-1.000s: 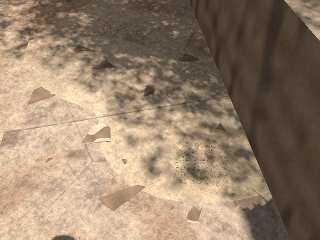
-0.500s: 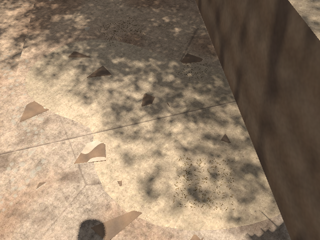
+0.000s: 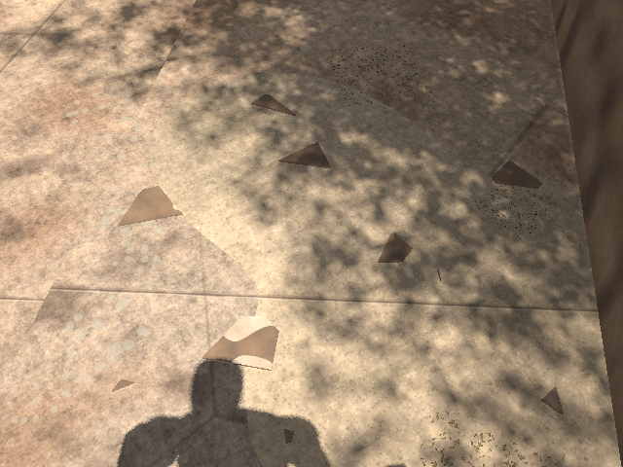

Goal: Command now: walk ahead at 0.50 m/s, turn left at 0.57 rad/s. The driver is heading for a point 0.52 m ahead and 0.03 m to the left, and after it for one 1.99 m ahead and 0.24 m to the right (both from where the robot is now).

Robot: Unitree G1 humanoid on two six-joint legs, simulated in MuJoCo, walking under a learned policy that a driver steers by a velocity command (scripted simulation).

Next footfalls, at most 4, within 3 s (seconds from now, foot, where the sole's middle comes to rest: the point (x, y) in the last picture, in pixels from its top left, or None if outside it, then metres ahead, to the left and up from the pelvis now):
0.22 right None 0.34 -0.15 -0.78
0.70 left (234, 426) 0.52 0.17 -0.78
1.18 right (355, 426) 0.52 -0.09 -0.78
1.64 left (250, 406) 0.57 0.14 -0.78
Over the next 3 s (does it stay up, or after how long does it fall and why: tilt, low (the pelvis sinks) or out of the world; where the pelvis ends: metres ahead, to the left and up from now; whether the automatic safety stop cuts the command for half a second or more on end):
stays up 0.52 0.02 0.01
